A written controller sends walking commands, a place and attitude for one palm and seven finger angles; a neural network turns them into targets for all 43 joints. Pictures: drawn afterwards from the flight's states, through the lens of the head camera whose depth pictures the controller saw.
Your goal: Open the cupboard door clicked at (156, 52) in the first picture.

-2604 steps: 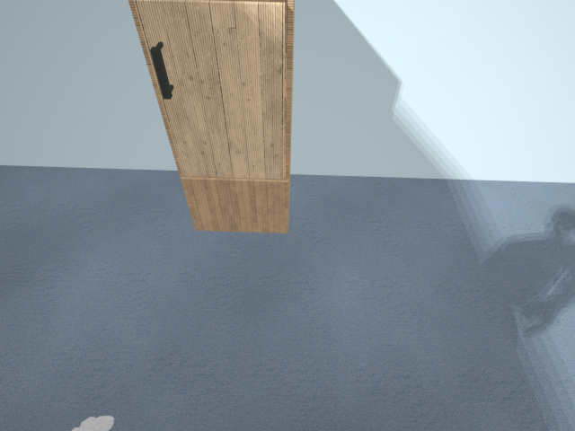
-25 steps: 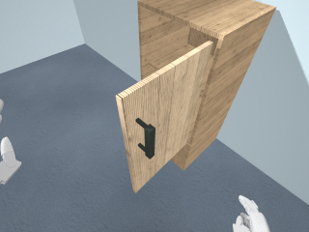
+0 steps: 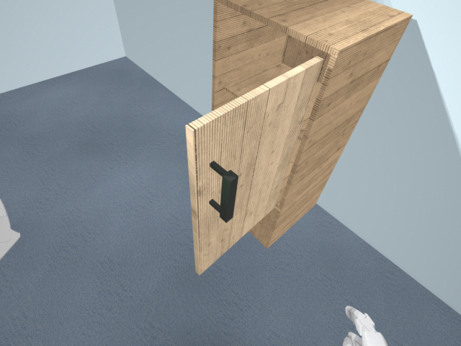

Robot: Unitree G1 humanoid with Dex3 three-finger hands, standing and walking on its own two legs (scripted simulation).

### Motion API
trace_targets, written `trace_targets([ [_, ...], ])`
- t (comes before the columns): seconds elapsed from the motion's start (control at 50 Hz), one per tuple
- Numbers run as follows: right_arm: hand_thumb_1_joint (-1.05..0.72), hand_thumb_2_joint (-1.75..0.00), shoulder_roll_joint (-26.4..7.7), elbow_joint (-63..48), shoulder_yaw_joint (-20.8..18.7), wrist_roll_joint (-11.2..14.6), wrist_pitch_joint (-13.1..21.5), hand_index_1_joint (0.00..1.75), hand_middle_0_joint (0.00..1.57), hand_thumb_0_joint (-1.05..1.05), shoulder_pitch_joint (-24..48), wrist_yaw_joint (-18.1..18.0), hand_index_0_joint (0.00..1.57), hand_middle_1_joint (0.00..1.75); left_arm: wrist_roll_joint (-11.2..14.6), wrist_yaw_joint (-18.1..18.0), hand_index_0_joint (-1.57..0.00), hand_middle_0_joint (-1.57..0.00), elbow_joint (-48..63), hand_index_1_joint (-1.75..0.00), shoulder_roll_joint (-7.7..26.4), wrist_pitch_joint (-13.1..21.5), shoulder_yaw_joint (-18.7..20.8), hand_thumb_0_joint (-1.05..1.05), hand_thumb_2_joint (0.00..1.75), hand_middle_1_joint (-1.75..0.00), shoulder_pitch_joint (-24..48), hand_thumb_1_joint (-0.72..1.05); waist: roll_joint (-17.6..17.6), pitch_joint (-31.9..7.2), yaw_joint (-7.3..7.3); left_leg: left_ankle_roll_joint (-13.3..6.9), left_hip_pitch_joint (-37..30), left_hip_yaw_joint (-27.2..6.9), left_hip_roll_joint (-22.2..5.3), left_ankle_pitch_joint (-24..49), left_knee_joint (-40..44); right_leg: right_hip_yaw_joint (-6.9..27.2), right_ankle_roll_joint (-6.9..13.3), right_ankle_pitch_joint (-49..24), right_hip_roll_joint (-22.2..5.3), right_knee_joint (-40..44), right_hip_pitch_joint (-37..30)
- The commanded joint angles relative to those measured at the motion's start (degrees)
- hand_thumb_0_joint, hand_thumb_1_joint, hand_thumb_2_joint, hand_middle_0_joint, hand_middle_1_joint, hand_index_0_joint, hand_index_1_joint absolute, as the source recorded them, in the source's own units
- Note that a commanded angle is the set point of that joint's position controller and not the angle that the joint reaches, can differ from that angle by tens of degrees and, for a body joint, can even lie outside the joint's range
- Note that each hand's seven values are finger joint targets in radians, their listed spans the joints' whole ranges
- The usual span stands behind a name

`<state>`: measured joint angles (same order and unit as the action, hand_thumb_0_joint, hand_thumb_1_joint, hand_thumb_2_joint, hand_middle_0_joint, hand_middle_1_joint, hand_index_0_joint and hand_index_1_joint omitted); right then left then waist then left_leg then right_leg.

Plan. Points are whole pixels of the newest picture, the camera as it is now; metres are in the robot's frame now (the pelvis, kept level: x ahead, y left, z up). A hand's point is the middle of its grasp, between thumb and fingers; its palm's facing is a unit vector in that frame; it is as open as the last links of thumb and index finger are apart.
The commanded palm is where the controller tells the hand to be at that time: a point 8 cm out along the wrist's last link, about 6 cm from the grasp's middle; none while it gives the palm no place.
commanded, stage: step back with the hand held close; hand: left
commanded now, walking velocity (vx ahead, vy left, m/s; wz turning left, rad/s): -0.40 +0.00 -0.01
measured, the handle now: (221, 192) +0.41 +0.04 +0.02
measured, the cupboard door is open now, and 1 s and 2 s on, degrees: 92 92 92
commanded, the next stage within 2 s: stop stepping back and stand still in 0.40 s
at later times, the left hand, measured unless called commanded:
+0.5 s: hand (49, 341) +0.11 +0.19 +0.17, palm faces +0.31 -0.80 -0.51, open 7.4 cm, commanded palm +0.03 +0.24 +0.19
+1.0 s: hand out of the picture -0.02 +0.19 +0.17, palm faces +0.45 -0.79 -0.42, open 7.4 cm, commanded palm -0.08 +0.23 +0.19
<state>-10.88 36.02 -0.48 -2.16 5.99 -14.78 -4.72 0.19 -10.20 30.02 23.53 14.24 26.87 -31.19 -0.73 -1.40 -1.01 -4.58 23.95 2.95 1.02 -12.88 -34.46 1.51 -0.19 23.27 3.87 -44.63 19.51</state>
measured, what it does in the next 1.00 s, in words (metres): walks backwards: right foot, then left foot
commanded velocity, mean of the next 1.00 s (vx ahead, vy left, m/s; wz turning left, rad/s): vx -0.08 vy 0.03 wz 0.05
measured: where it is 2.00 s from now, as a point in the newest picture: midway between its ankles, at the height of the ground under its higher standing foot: outside the picture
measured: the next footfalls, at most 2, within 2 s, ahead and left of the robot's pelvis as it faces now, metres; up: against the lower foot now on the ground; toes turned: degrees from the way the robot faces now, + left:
right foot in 0.20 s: -0.16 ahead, -0.17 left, +0.00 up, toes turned -3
left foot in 0.48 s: -0.09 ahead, +0.03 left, +0.00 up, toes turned -1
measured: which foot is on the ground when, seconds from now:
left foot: down 0.00-0.24, up 0.26-0.46, down 0.48-0.72, up 0.74-0.96, down 0.98-1.00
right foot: up 0.00-0.18, down 0.20-1.00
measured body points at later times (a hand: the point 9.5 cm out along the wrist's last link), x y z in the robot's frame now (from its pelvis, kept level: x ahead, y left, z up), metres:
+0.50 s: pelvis -0.12 -0.06 +0.01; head -0.07 -0.04 +0.46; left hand +0.08 +0.23 +0.19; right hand +0.04 -0.32 -0.07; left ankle -0.13 +0.03 -0.73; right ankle -0.17 -0.13 -0.72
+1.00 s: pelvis -0.22 -0.07 +0.01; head -0.23 -0.07 +0.46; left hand -0.05 +0.23 +0.19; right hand -0.09 -0.33 -0.08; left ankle -0.22 +0.06 -0.73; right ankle -0.20 -0.16 -0.73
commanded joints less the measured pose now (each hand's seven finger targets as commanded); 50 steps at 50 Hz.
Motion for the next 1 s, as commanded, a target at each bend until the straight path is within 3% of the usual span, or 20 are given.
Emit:
trace_targets([
  [0.0,-0.9,-0.9,-8.2,-6.2,-2.9,0.4,5.1,0.3,0.2,0.0,5.7,0.7,0.2,0.3,1.4,0.1,-0.2,-0.2,12.9,-0.3,7.2,3.3,1.5,0.0,0.9,-0.3,3.3,0.9,13.3,-7.9,0.65,-1.7,-20.2,-14.8,-16.3,35.2,14.0,-0.5,-0.4,1.0,-1.6,9.1,2.0],
  [0.1,-0.9,-0.9,-8.8,-6.5,-3.2,0.5,4.7,0.3,0.2,0.0,7.9,1.7,0.2,0.3,2.7,1.2,-0.2,-0.2,13.9,-0.3,10.6,2.1,4.2,0.0,0.9,-0.3,2.0,0.9,11.4,-14.2,2.02,-1.6,-26.3,-12.0,-15.8,38.4,14.3,-1.3,-0.4,-0.9,-1.0,14.7,-2.5],
  [0.18,-0.9,-0.9,-8.7,-9.8,-2.7,1.4,1.9,0.3,0.2,0.0,11.4,2.4,0.2,0.3,4.7,2.6,-0.2,-0.2,15.6,-0.3,12.8,1.5,8.1,0.0,0.9,-0.3,-3.3,0.9,8.4,-14.1,3.25,0.6,-17.3,-7.1,-12.7,22.2,13.7,-2.7,0.2,-11.5,-2.8,25.0,-10.3],
  [0.2,-0.9,-0.9,-8.0,-10.8,-2.5,1.7,0.7,0.3,0.2,0.0,11.2,2.5,0.2,0.3,4.7,2.8,-0.2,-0.2,16.0,-0.3,14.0,2.0,9.1,0.0,0.9,-0.3,-5.1,0.9,4.2,-14.1,2.66,2.4,-14.8,-3.9,-9.2,17.6,9.7,-0.2,0.7,-22.9,-6.0,26.8,-11.0],
  [0.22,-0.9,-0.9,-6.4,-12.0,-1.7,2.5,-0.5,0.3,0.2,0.0,12.0,2.5,0.2,0.3,5.2,2.6,-0.2,-0.2,14.8,-0.3,15.3,2.1,10.0,0.0,0.9,-0.3,-4.8,0.9,-6.1,-13.0,2.44,4.2,-10.4,1.0,-4.3,6.4,2.5,6.0,0.3,-39.2,-13.4,28.3,-10.5],
  [0.24,-0.9,-0.9,-6.8,-12.7,-1.9,3.9,-0.9,0.3,0.2,0.0,12.8,2.2,0.2,0.3,4.6,2.6,-0.2,-0.2,11.8,-0.3,15.3,1.8,10.5,0.0,0.9,-0.3,-5.6,0.9,-14.9,-9.3,3.3,5.0,-0.4,1.1,0.0,-9.6,-9.4,9.1,-1.2,-54.5,-19.0,27.7,-10.0],
  [0.28,-0.9,-0.9,-5.4,-11.8,-1.3,3.3,-1.5,0.3,0.2,0.0,12.4,1.6,0.2,0.3,3.2,2.2,-0.2,-0.2,8.6,-0.3,14.8,0.0,10.6,0.0,0.9,-0.3,-7.9,0.9,-11.9,-9.5,2.13,5.0,8.3,-3.0,0.1,-14.3,-18.3,6.0,0.0,-69.0,-20.2,20.8,-14.7],
  [0.32,-0.9,-0.9,-4.8,-11.4,0.1,3.0,-2.2,0.3,0.2,0.0,13.3,0.6,0.2,0.3,2.4,2.1,-0.2,-0.2,8.3,-0.3,12.8,-0.9,7.2,0.0,0.9,-0.3,-4.7,0.9,-5.7,-6.9,1.37,5.5,6.7,-0.2,0.0,-13.7,-14.2,4.2,1.9,-74.3,-18.2,19.0,-15.4],
  [0.36,-0.9,-0.9,-6.0,-10.6,0.1,2.8,-2.5,0.3,0.2,0.0,12.4,-0.7,0.2,0.3,1.5,1.2,-0.2,-0.2,10.4,-0.3,12.3,-1.1,5.1,0.0,0.9,-0.3,0.0,0.9,-3.5,-6.2,0.46,5.4,2.8,1.3,0.7,-8.9,-5.9,3.7,0.6,-78.0,-15.7,17.8,-17.2],
  [0.42,-0.9,-0.9,-8.1,-10.4,-1.0,3.5,-2.8,0.3,0.2,0.0,10.8,-2.1,0.2,0.3,2.1,0.9,-0.2,-0.2,13.7,-0.3,13.2,-0.9,3.5,0.0,0.9,-0.3,3.4,0.9,-2.3,-6.7,0.28,4.3,-6.1,-1.6,-2.3,12.4,10.8,0.9,-2.7,-66.6,-10.7,14.7,-18.2],
  [0.46,-0.9,-0.9,-10.0,-11.2,-3.0,3.9,-2.3,0.3,0.2,0.0,8.6,-1.1,0.2,0.3,2.2,1.0,-0.2,-0.2,16.2,-0.3,14.1,0.5,4.8,0.0,0.9,-0.3,0.8,0.9,5.6,-12.3,1.83,0.6,-20.9,-7.8,-11.7,45.6,12.9,0.9,-4.6,-29.3,-5.2,10.2,-9.0],
  [0.5,-0.9,-0.9,-9.2,-11.4,-3.7,2.3,0.1,0.3,0.2,0.0,8.7,0.3,0.2,0.3,2.5,1.3,-0.2,-0.2,15.4,-0.3,14.0,0.8,6.7,0.0,0.9,-0.3,-5.8,0.9,16.4,-14.8,2.31,-2.8,-23.1,-14.6,-17.2,54.7,12.2,1.5,-1.1,3.0,-2.7,3.4,-1.6],
  [0.58,-0.9,-0.9,-8.4,-10.8,-2.8,2.4,2.5,0.3,0.2,0.0,6.8,0.9,0.2,0.3,2.7,0.4,-0.2,-0.2,17.6,-0.3,13.4,-0.2,8.0,0.0,0.9,-0.3,-9.0,0.9,11.6,-10.2,1.03,-2.4,-16.2,-11.9,-14.0,30.7,14.2,-1.6,-0.9,-0.5,-2.8,7.4,-4.8],
  [0.64,-0.9,-0.9,-9.2,-11.1,-2.1,2.6,3.0,0.3,0.2,0.0,7.8,0.1,0.2,0.3,3.0,0.0,-0.2,-0.2,13.0,-0.3,12.4,-0.5,8.4,0.0,0.9,-0.3,-8.3,0.9,8.3,-4.1,0.55,0.1,0.8,-9.0,-10.7,-3.9,16.6,-3.4,-1.3,-6.0,-3.9,18.3,-16.7],
  [0.66,-0.9,-0.9,-9.0,-11.2,-2.1,2.6,2.8,0.3,0.2,0.0,8.4,-0.1,0.2,0.3,2.8,0.0,-0.2,-0.2,10.9,-0.3,12.6,-0.2,8.2,0.0,0.9,-0.3,-6.3,0.9,4.3,-1.0,0.02,2.0,3.6,-7.0,-7.1,-12.7,13.0,1.1,0.5,-4.7,-7.0,24.7,-14.8],
  [0.7,-0.9,-0.9,-8.7,-10.0,-3.1,2.7,1.9,0.3,0.2,0.0,7.7,0.0,0.2,0.3,3.0,0.1,-0.2,-0.2,9.2,-0.3,12.5,-0.3,6.9,0.0,0.9,-0.3,-2.1,0.9,-9.1,-0.8,0.01,5.3,-0.9,-4.1,-1.0,-10.6,-7.7,21.6,6.7,15.3,-20.2,37.5,-0.4],
  [0.72,-0.9,-0.9,-8.3,-8.6,-3.2,2.5,1.8,0.3,0.2,0.0,7.2,-0.2,0.2,0.3,2.7,0.0,-0.2,-0.2,6.8,-0.3,11.3,-0.6,5.8,0.0,0.9,-0.3,-1.6,0.9,-9.9,1.2,0.35,5.1,0.8,-4.7,-1.4,-10.1,-16.6,24.1,8.0,14.7,-22.6,38.5,1.8],
  [0.8,-0.9,-0.9,-8.3,-7.4,-2.4,1.9,2.4,0.3,0.2,0.0,7.4,-0.6,0.2,0.3,1.1,0.2,-0.2,-0.2,5.7,-0.3,10.1,0.5,2.0,0.0,0.9,-0.3,7.4,0.9,-4.3,0.5,-0.5,4.3,1.6,-2.8,-3.3,-8.0,-13.3,11.9,7.5,5.5,-19.7,32.9,-2.0],
  [0.9,-0.9,-0.9,-7.6,-7.3,-2.1,1.5,3.6,0.3,0.2,0.0,6.3,-1.3,0.2,0.3,0.5,-0.5,-0.2,-0.2,7.6,-0.3,10.7,0.7,2.8,0.0,0.9,-0.3,4.4,0.9,-3.4,0.2,0.56,2.4,-9.5,1.5,-1.7,-6.4,7.5,9.0,5.7,6.2,-16.2,29.8,-2.6],
  [0.98,-0.9,-0.9,-9.2,-8.8,-2.5,2.1,3.9,0.3,0.2,0.0,6.4,-1.0,0.2,0.3,1.2,-0.5,-0.2,-0.2,10.3,-0.3,10.9,1.5,4.8,0.0,0.9,-0.3,3.4,0.9,6.3,-2.3,0.88,-0.4,-10.3,-8.7,-9.7,-1.8,13.4,1.9,0.7,-7.7,-6.7,16.9,-6.1],
])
